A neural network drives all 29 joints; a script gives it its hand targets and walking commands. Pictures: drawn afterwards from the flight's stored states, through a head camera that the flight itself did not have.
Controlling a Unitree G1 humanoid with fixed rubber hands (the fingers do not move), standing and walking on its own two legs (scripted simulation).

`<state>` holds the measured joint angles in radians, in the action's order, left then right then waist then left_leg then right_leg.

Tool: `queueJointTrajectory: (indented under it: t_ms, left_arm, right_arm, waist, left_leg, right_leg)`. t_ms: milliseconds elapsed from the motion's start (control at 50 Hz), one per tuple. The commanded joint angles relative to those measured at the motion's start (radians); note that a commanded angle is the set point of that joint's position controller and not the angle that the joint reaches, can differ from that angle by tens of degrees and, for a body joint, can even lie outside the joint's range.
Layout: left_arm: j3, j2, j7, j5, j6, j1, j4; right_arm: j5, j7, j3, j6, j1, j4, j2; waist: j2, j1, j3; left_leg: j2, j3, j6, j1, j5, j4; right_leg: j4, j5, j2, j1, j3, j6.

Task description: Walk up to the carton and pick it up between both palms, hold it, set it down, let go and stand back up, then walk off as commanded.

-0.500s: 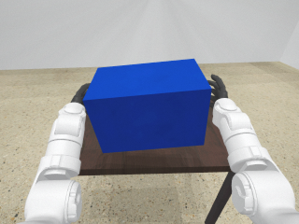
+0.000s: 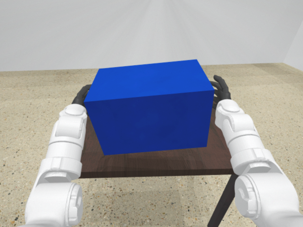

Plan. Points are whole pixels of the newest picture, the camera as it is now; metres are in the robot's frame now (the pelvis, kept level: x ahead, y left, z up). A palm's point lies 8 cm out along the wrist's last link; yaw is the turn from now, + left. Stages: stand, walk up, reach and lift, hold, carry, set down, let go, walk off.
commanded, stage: set down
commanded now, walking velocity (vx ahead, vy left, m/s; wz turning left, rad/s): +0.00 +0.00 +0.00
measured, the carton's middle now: (151, 106) +0.42 +0.03 +0.18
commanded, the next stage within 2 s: none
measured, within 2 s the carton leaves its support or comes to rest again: neither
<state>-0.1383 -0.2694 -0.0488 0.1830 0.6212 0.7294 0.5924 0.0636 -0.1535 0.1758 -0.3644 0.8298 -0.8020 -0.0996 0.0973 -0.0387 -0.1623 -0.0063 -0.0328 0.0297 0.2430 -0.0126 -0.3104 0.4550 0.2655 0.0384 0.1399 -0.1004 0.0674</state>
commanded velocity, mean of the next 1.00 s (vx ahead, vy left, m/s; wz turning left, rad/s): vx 0.00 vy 0.00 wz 0.00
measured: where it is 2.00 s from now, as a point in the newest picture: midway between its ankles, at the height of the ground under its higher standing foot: outside the picture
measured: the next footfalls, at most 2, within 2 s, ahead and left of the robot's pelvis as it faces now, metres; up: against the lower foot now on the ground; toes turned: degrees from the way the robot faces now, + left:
none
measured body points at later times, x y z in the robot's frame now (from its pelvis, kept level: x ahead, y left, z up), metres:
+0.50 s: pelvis +0.00 +0.00 +0.00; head -0.03 +0.07 +0.44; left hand +0.41 +0.22 +0.15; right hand +0.41 -0.16 +0.22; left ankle +0.10 +0.14 -0.74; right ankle +0.00 -0.06 -0.74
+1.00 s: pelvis +0.04 -0.01 +0.00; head +0.04 +0.02 +0.45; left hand +0.45 +0.21 +0.13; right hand +0.44 -0.18 +0.15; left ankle +0.10 +0.14 -0.74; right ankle +0.00 -0.06 -0.74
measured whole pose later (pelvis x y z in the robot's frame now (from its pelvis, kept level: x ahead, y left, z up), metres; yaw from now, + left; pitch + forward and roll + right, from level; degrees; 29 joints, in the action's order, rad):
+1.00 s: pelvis +0.04 -0.01 +0.00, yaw +0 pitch +0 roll +2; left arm -0.28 -0.22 -0.07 0.23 0.32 0.67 0.59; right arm 0.06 -0.22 0.13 -0.02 0.67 -0.71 -0.04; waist 0.10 -0.04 -0.01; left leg 0.00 -0.03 0.04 0.23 -0.06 -0.30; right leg 0.44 0.30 0.04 0.13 -0.10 0.05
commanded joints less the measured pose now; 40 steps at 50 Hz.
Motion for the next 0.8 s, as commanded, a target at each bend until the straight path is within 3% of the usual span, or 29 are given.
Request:
queueJointTrajectory:
  t_ms: [0, 40, 80, 100, 160, 220, 340, 380, 400, 460, 580, 620, 640, 680, 720, 740, 780]
  left_arm:
    - [0.198, 0.712, -0.187, -0.198, -0.177, 0.855, -0.397]
    - [0.122, 0.675, -0.203, -0.141, -0.183, 0.826, -0.322]
    - [0.068, 0.625, -0.219, -0.116, -0.202, 0.864, -0.282]
    - [0.049, 0.619, -0.226, -0.099, -0.209, 0.835, -0.236]
    - [-0.033, 0.545, -0.248, -0.043, -0.235, 0.795, -0.169]
    - [-0.067, 0.509, -0.268, 0.002, -0.242, 0.738, -0.121]
    - [-0.056, 0.471, -0.260, 0.005, -0.287, 0.770, -0.146]
    - [-0.013, 0.486, -0.245, -0.004, -0.306, 0.789, -0.188]
    - [0.026, 0.499, -0.234, -0.021, -0.329, 0.815, -0.215]
    - [0.131, 0.550, -0.199, -0.070, -0.374, 0.840, -0.236]
    - [0.245, 0.620, -0.154, -0.105, -0.443, 0.789, -0.273]
    - [0.225, 0.623, -0.156, -0.087, -0.452, 0.768, -0.295]
    - [0.199, 0.599, -0.171, -0.068, -0.438, 0.712, -0.244]
    - [0.190, 0.608, -0.190, -0.063, -0.432, 0.675, -0.246]
    - [0.194, 0.607, -0.192, -0.069, -0.441, 0.672, -0.296]
    - [0.194, 0.601, -0.200, -0.071, -0.443, 0.673, -0.295]
    - [0.193, 0.598, -0.204, -0.092, -0.444, 0.659, -0.300]
  right_arm:
    - [0.184, 0.204, -0.282, 0.121, 0.892, 0.433, 0.514]
    - [0.137, 0.211, -0.235, 0.145, 0.873, 0.384, 0.503]
    - [0.088, 0.215, -0.182, 0.166, 0.875, 0.314, 0.474]
    - [0.065, 0.217, -0.171, 0.184, 0.895, 0.330, 0.466]
    - [0.005, 0.220, -0.125, 0.200, 0.815, 0.260, 0.452]
    - [-0.029, 0.213, -0.088, 0.214, 0.719, 0.221, 0.432]
    - [-0.052, 0.215, -0.081, 0.243, 0.650, 0.169, 0.450]
    - [-0.062, 0.213, -0.097, 0.265, 0.639, 0.181, 0.462]
    - [-0.062, 0.211, -0.124, 0.279, 0.651, 0.203, 0.490]
    - [-0.063, 0.216, -0.158, 0.315, 0.672, 0.229, 0.510]
    - [-0.037, 0.196, -0.259, 0.371, 0.577, 0.262, 0.567]
    - [-0.019, 0.185, -0.280, 0.380, 0.543, 0.241, 0.572]
    - [-0.035, 0.176, -0.259, 0.372, 0.512, 0.244, 0.542]
    - [-0.021, 0.161, -0.276, 0.377, 0.523, 0.298, 0.525]
    - [0.008, 0.152, -0.348, 0.389, 0.532, 0.349, 0.552]
    - [-0.001, 0.146, -0.344, 0.388, 0.523, 0.354, 0.557]
    - [-0.005, 0.130, -0.394, 0.403, 0.545, 0.442, 0.576]
  waist:
    - [-0.157, -0.004, -0.370]
    - [-0.146, 0.013, -0.287]
    - [-0.135, 0.008, -0.254]
    - [-0.126, 0.018, -0.260]
    - [-0.066, 0.041, -0.195]
    - [-0.023, 0.028, -0.129]
    - [-0.083, 0.036, -0.132]
    - [-0.128, 0.036, -0.164]
    - [-0.164, 0.049, -0.209]
    - [-0.254, 0.039, -0.323]
    - [-0.322, 0.040, -0.508]
    - [-0.301, 0.049, -0.503]
    - [-0.281, 0.035, -0.469]
    - [-0.261, 0.032, -0.465]
    - [-0.241, 0.057, -0.518]
    - [-0.234, 0.049, -0.526]
    - [-0.183, 0.077, -0.568]
  left_leg:
    - [0.020, 0.077, -0.046, -0.377, -0.007, 0.013]
    - [0.018, 0.086, -0.051, -0.330, -0.067, 0.034]
    - [0.022, 0.096, -0.056, -0.306, -0.098, 0.035]
    - [0.023, 0.094, -0.059, -0.308, -0.108, 0.038]
    - [0.037, 0.112, -0.072, -0.307, -0.093, 0.026]
    - [0.061, 0.121, -0.072, -0.346, -0.078, -0.004]
    - [0.069, 0.130, -0.068, -0.350, -0.094, -0.009]
    - [0.058, 0.124, -0.057, -0.359, -0.086, -0.002]
    - [0.045, 0.123, -0.052, -0.351, -0.094, 0.009]
    - [0.017, 0.115, -0.041, -0.316, -0.124, 0.040]
    - [0.019, 0.104, -0.009, -0.400, 0.092, -0.022]
    - [0.020, 0.109, -0.006, -0.410, 0.149, -0.030]
    - [0.026, 0.108, -0.012, -0.410, 0.142, -0.026]
    - [0.025, 0.106, -0.013, -0.394, 0.150, -0.019]
    - [0.031, 0.110, -0.013, -0.399, 0.204, -0.031]
    - [0.033, 0.107, -0.012, -0.384, 0.212, -0.033]
    - [0.039, 0.097, -0.034, -0.287, 0.187, -0.004]
  right_leg:
    - [-0.208, -0.099, -0.037, -0.017, 0.113, -0.100]
    - [-0.218, -0.007, -0.044, -0.009, 0.114, -0.096]
    - [-0.225, 0.064, -0.051, -0.010, 0.119, -0.090]
    - [-0.233, 0.090, -0.059, -0.005, 0.119, -0.082]
    - [-0.245, 0.130, -0.074, 0.010, 0.125, -0.080]
    - [-0.273, 0.189, -0.104, 0.069, 0.138, -0.056]
    - [-0.263, 0.214, -0.109, 0.103, 0.138, -0.045]
    - [-0.249, 0.176, -0.107, 0.085, 0.134, -0.051]
    - [-0.231, 0.143, -0.098, 0.053, 0.128, -0.064]
    - [-0.196, 0.063, -0.061, 0.005, 0.103, -0.080]
    - [-0.168, -0.255, -0.053, -0.004, 0.092, -0.097]
    - [-0.159, -0.342, -0.054, -0.041, 0.092, -0.110]
    - [-0.168, -0.377, -0.060, -0.060, 0.099, -0.116]
    - [-0.152, -0.482, -0.067, -0.117, 0.095, -0.133]
    - [-0.126, -0.610, -0.069, -0.160, 0.097, -0.150]
    - [-0.116, -0.681, -0.077, -0.175, 0.097, -0.158]
    - [-0.077, -0.858, -0.109, -0.271, 0.118, -0.176]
